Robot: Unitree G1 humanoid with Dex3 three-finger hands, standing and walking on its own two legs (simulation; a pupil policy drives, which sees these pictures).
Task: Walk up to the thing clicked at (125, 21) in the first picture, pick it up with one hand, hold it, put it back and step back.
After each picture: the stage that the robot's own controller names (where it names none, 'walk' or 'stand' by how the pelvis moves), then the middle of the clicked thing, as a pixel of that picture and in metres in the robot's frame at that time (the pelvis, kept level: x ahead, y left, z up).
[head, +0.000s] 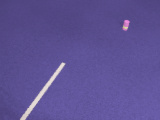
stand; (125, 25) +1.72 -0.59 -0.72
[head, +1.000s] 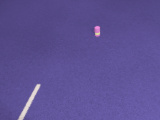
walk; (97, 31) +1.66 -0.11 -0.69
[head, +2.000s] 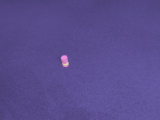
walk; (64, 61) +1.10 +0.25 -0.71
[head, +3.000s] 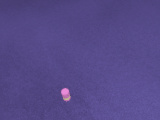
walk; (66, 94) +0.67 +0.20 -0.72
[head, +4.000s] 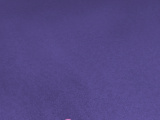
walk; out of the picture +0.44 +0.14 -0.71
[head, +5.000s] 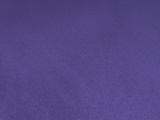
stand; out of the picture +0.35 +0.16 -0.72
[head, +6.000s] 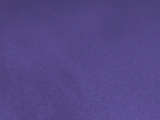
stand; out of the picture +0.36 +0.15 -0.72
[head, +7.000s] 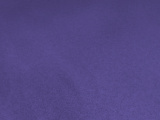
stand; out of the picture +0.36 +0.16 -0.72
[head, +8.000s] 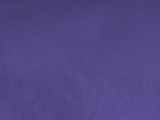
stand; out of the picture +0.34 +0.16 -0.72
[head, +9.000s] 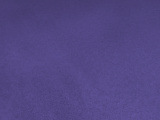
stand; out of the picture +0.34 +0.15 -0.72
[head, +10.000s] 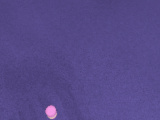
go down; (51, 112) +0.37 +0.15 -0.63
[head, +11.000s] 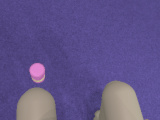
go down; (37, 73) +0.44 +0.16 -0.32
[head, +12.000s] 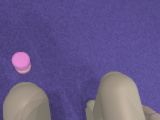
close in; (22, 63) +0.44 +0.17 -0.28
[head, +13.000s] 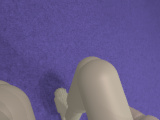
close; out of the picture +0.43 +0.20 -0.23
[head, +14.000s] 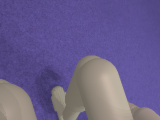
close; out of the picture +0.43 +0.21 -0.23
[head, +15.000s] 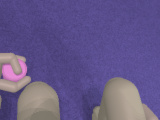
lift; (14, 74) +0.35 +0.22 -0.12
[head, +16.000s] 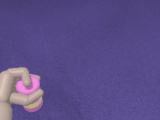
hold; (30, 94) +0.31 +0.17 +0.03
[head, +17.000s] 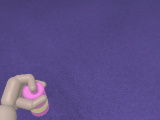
hold; (36, 99) +0.31 +0.17 -0.02
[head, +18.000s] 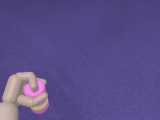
crouch; (37, 97) +0.32 +0.17 -0.01
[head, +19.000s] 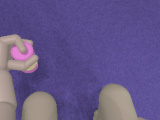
crouch; (25, 58) +0.43 +0.16 -0.10
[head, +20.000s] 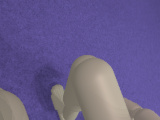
lower; out of the picture +0.45 +0.24 -0.23
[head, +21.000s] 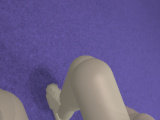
lower; out of the picture +0.46 +0.24 -0.24
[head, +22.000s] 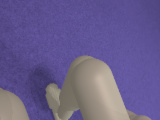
lower; out of the picture +0.46 +0.23 -0.25
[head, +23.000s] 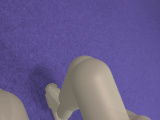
lower; out of the picture +0.46 +0.23 -0.25
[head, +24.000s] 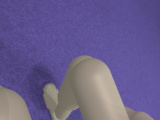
loosen; out of the picture +0.45 +0.21 -0.26
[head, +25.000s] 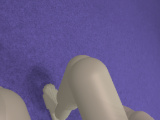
withdraw; out of the picture +0.45 +0.20 -0.26
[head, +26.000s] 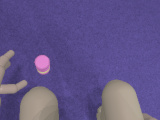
walk; (42, 65) +0.46 +0.14 -0.33
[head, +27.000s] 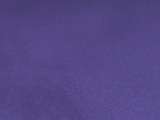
stand; out of the picture +0.38 +0.13 -0.65
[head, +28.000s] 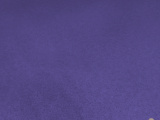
stand; out of the picture +0.38 +0.14 -0.67
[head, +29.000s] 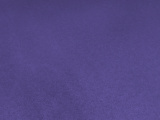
stand; out of the picture +0.39 +0.13 -0.68
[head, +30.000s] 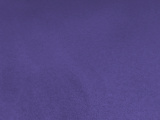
walk; out of the picture +0.39 +0.14 -0.72
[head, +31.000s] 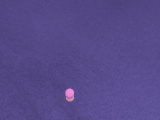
walk; (69, 95) +0.53 +0.08 -0.70
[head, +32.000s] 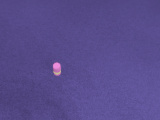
walk; (57, 69) +0.79 +0.17 -0.70
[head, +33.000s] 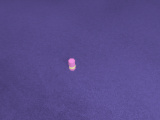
stand; (72, 64) +1.05 +0.13 -0.70
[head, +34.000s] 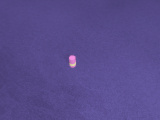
stand; (72, 61) +1.04 +0.11 -0.72
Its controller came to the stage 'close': yes
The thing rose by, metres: 0.71
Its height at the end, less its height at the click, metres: +0.00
